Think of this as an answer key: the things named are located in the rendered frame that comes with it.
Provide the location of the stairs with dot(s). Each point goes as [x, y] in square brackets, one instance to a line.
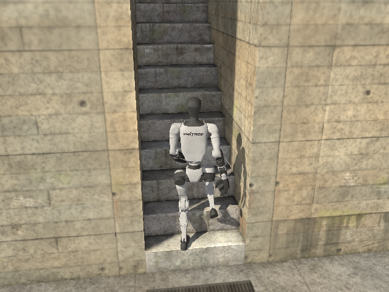
[175, 62]

